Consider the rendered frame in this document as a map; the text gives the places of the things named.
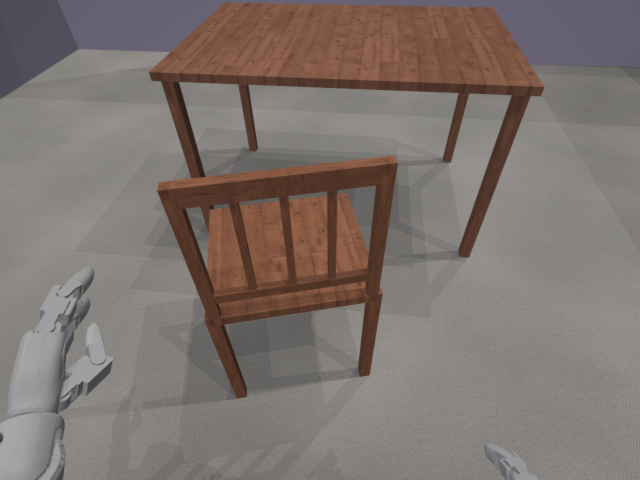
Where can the left robot forearm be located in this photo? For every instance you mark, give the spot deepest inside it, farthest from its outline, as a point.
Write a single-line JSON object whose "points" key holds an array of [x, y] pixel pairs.
{"points": [[31, 447]]}

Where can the left robot hand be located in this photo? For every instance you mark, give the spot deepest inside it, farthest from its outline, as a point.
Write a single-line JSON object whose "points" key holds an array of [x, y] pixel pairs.
{"points": [[37, 380]]}

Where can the right robot hand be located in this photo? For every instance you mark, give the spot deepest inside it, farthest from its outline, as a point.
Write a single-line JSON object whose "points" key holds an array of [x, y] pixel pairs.
{"points": [[512, 467]]}

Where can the table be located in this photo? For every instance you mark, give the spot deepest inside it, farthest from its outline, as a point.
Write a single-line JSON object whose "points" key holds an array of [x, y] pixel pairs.
{"points": [[465, 50]]}

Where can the chair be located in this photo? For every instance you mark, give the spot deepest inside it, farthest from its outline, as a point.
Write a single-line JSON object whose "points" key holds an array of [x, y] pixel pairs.
{"points": [[285, 257]]}

